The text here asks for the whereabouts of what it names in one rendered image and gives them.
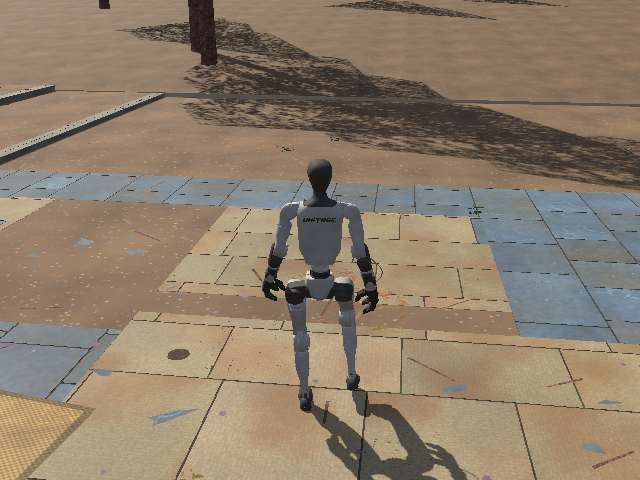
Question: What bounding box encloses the robot left hand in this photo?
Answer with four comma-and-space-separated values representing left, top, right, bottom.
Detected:
262, 279, 285, 301

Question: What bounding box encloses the left robot shin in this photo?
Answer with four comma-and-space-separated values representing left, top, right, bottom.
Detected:
293, 335, 310, 398

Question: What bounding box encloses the robot right hand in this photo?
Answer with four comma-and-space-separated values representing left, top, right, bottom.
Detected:
355, 287, 379, 314

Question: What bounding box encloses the left robot forearm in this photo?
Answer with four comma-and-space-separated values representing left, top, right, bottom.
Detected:
264, 242, 283, 283

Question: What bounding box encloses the robot left upper arm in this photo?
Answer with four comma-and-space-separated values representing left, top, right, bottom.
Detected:
272, 202, 299, 257

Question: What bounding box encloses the right robot thigh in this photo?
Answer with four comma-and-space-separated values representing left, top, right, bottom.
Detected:
333, 277, 354, 327

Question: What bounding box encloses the robot right upper arm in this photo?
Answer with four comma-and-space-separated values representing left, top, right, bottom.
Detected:
341, 202, 367, 259

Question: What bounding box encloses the right robot forearm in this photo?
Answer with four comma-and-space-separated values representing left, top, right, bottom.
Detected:
357, 243, 377, 291

